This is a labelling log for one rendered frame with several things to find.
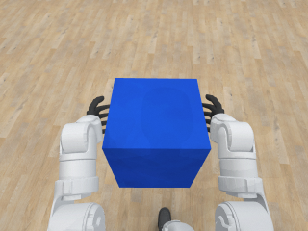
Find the robot right hand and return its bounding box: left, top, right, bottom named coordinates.
left=202, top=94, right=225, bottom=133

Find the right robot shin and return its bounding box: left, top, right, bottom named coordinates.
left=162, top=220, right=181, bottom=231

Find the robot left hand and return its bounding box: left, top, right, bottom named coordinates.
left=86, top=95, right=110, bottom=134

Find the robot left upper arm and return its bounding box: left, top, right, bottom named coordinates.
left=48, top=202, right=106, bottom=231

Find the left robot forearm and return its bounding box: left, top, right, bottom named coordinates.
left=47, top=115, right=103, bottom=231

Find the robot right upper arm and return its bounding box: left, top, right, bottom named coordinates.
left=215, top=201, right=273, bottom=231

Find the right robot foot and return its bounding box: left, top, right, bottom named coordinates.
left=158, top=207, right=171, bottom=231

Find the right robot forearm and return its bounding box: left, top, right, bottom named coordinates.
left=210, top=113, right=274, bottom=231

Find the carton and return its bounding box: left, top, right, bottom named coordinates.
left=102, top=78, right=212, bottom=188

